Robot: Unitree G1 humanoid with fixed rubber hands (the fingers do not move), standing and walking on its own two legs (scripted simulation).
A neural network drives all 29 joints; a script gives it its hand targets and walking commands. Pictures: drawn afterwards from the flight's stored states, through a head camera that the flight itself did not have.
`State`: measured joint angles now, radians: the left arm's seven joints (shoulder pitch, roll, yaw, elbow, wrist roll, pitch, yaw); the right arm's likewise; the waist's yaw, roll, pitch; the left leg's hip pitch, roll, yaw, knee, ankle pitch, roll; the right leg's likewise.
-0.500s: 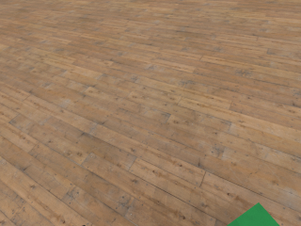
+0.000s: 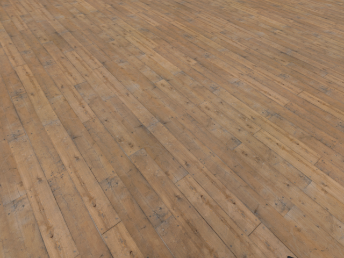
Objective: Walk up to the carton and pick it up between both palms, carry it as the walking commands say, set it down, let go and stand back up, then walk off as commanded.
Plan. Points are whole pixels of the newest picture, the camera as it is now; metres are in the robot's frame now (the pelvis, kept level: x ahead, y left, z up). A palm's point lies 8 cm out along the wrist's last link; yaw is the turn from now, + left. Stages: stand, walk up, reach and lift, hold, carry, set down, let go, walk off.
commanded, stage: walk off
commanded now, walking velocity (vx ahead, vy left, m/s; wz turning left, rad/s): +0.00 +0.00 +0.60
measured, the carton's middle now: out of the picture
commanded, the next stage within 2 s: stand in 1.48 s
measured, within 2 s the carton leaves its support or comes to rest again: neither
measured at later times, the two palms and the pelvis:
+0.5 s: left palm out of the picture +0.04 +0.21 -0.09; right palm out of the picture +0.09 -0.32 -0.15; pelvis -0.01 -0.07 +0.01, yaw +16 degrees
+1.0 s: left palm out of the picture -0.19 +0.14 -0.14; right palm (253, 225) +0.25 -0.17 -0.10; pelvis -0.03 -0.08 -0.01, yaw +37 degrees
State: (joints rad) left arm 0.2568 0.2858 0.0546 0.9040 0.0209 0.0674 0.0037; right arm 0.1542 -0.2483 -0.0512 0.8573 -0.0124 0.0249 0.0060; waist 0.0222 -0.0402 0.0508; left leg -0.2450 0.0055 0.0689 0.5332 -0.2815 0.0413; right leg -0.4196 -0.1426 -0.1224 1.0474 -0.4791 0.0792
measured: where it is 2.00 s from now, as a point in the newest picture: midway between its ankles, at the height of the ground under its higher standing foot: outside the picture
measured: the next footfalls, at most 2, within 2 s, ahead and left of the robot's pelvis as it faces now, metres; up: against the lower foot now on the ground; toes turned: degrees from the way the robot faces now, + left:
right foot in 0.40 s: +0.04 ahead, -0.15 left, +0.00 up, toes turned +9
left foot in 1.00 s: -0.07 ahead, +0.03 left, +0.00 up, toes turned +44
